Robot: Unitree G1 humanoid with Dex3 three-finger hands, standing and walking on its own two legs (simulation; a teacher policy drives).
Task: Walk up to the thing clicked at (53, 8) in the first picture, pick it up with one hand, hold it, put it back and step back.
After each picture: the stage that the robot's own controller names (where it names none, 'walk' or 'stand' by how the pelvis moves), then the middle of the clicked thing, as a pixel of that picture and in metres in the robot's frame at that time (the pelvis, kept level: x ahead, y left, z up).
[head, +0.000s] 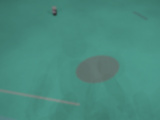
stand; (54, 11) +2.04 +0.41 -0.72
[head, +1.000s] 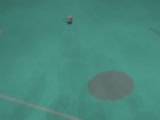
walk; (69, 19) +1.95 +0.16 -0.70
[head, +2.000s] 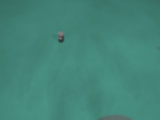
walk; (60, 37) +1.40 +0.19 -0.71
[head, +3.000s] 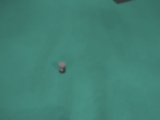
walk; (62, 67) +0.96 +0.19 -0.71
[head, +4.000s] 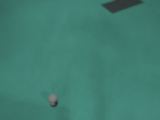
walk; (53, 100) +0.62 +0.21 -0.71
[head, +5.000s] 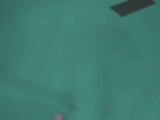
stand; out of the picture +0.44 +0.20 -0.70
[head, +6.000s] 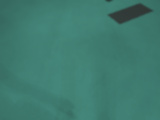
stand; out of the picture +0.41 +0.20 -0.73
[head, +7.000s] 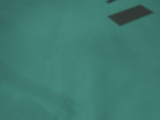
stand; out of the picture +0.39 +0.21 -0.73
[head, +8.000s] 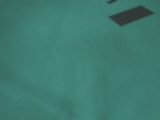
stand; out of the picture +0.39 +0.20 -0.73
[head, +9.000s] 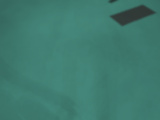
go down; out of the picture +0.39 +0.20 -0.73
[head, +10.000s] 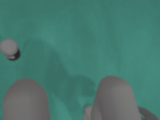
go down; (11, 50) +0.47 +0.27 -0.31
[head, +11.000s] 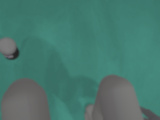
approach; (9, 49) +0.45 +0.28 -0.30
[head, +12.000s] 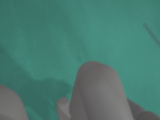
close in; out of the picture +0.43 +0.32 -0.22
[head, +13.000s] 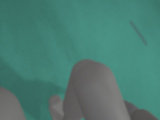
close; out of the picture +0.42 +0.33 -0.22
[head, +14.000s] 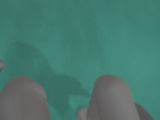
lift; out of the picture +0.36 +0.30 -0.12
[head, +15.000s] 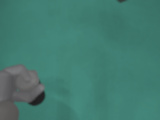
hold; (31, 89) +0.32 +0.18 +0.02
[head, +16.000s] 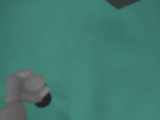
hold; (38, 91) +0.33 +0.17 -0.01
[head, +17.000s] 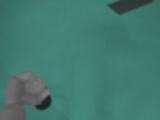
hold; (38, 94) +0.32 +0.17 -0.01
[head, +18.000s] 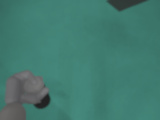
crouch; (37, 93) +0.33 +0.17 -0.03
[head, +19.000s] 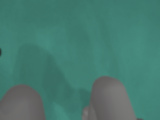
lower; out of the picture +0.45 +0.28 -0.12
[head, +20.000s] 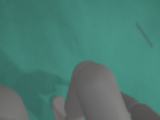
lower; out of the picture +0.40 +0.34 -0.23
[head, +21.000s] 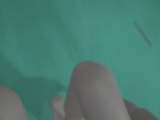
lower; out of the picture +0.40 +0.34 -0.22
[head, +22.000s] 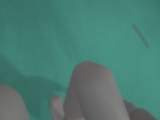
lower; out of the picture +0.40 +0.34 -0.23
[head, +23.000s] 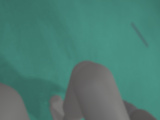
lower; out of the picture +0.40 +0.34 -0.23
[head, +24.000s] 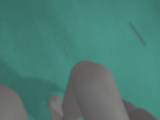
open; out of the picture +0.40 +0.34 -0.22
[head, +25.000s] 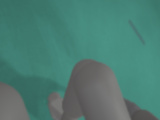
stand; out of the picture +0.39 +0.33 -0.22
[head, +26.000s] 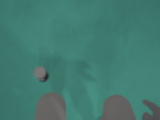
walk; (41, 74) +0.43 +0.24 -0.45
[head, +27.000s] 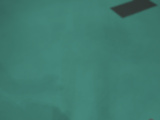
stand; out of the picture +0.38 +0.20 -0.66
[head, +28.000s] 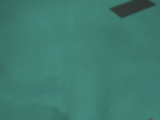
stand; out of the picture +0.39 +0.22 -0.67
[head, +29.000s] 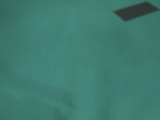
stand; out of the picture +0.39 +0.21 -0.69
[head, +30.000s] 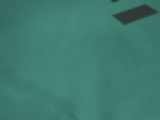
stand; out of the picture +0.39 +0.21 -0.73
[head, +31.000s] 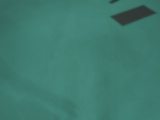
stand; out of the picture +0.37 +0.21 -0.73
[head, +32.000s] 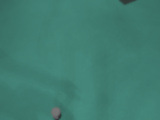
walk; (56, 113) +0.42 +0.19 -0.70
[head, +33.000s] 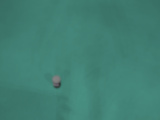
walk; (56, 82) +0.69 +0.19 -0.71
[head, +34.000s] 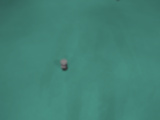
stand; (64, 65) +1.03 +0.26 -0.70
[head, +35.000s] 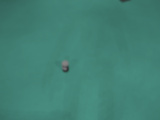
stand; (65, 66) +1.00 +0.19 -0.71
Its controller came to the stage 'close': yes
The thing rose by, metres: 0.70
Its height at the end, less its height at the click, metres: +0.00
